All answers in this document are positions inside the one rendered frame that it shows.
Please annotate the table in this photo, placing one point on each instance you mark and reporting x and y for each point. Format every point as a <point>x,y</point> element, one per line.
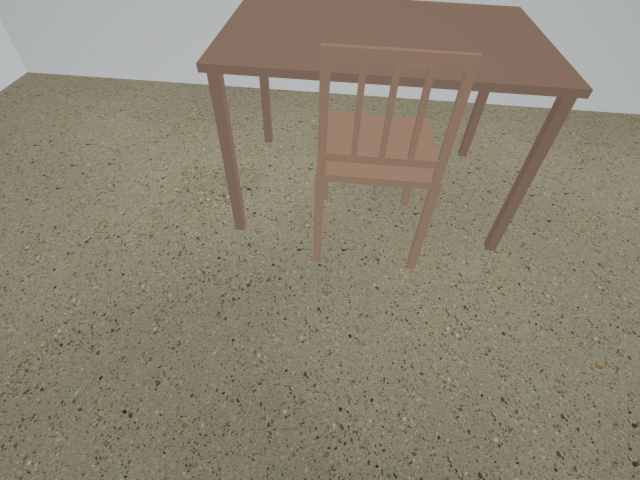
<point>282,39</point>

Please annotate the chair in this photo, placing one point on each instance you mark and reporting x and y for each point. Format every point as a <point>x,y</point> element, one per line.
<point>386,150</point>

